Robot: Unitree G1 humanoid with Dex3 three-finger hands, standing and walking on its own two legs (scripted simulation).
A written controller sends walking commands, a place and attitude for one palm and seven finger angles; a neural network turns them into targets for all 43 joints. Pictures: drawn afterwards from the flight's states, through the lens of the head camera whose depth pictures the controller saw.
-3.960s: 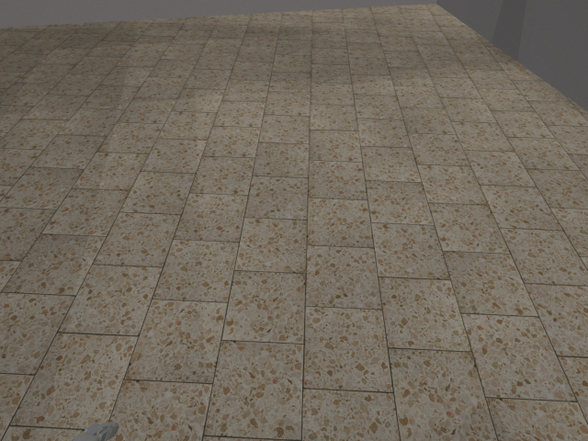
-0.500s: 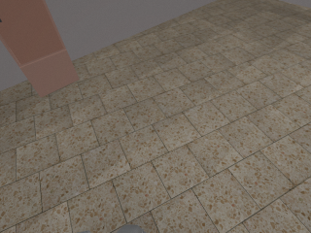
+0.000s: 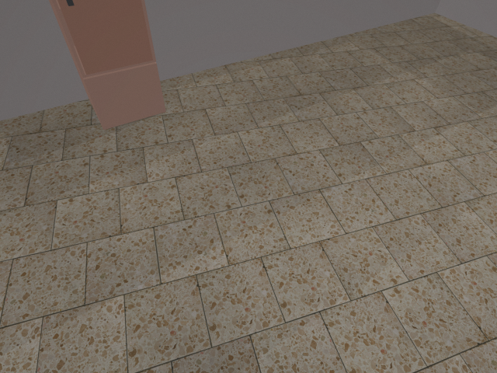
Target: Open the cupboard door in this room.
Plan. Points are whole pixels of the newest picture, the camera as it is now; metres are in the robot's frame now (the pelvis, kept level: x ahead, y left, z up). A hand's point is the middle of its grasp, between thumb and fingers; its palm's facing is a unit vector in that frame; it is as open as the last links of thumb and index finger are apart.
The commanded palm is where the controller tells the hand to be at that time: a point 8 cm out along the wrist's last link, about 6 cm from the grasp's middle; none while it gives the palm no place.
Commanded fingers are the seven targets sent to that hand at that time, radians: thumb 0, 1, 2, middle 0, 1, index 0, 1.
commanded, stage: turn or walk to find it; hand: left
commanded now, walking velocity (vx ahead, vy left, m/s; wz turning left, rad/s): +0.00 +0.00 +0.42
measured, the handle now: out of the picture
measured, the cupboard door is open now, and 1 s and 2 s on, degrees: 0 0 0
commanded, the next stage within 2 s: stand and wait in 0.16 s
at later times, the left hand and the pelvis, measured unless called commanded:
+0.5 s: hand out of the picture -0.05 +0.20 -0.19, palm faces +0.23 -0.95 -0.21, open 7.3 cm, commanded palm none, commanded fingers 0.00 0.90 0.90 -0.20 -0.30 -0.20 -0.30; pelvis -0.04 +0.01 -0.01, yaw +10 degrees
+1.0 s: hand out of the picture -0.07 +0.20 -0.16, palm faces +0.32 -0.91 -0.26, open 7.3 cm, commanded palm none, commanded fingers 0.00 0.90 0.90 -0.20 -0.30 -0.20 -0.30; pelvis -0.08 +0.00 +0.00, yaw +18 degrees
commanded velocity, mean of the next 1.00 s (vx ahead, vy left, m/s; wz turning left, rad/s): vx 0.00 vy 0.00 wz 0.30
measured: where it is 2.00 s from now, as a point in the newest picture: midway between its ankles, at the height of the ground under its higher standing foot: outside the picture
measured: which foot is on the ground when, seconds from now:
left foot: down 0.00-0.14, up 0.16-0.46, down 0.48-0.88, up 0.90-1.00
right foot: up 0.00-0.10, down 0.12-0.48, up 0.50-0.86, down 0.88-1.00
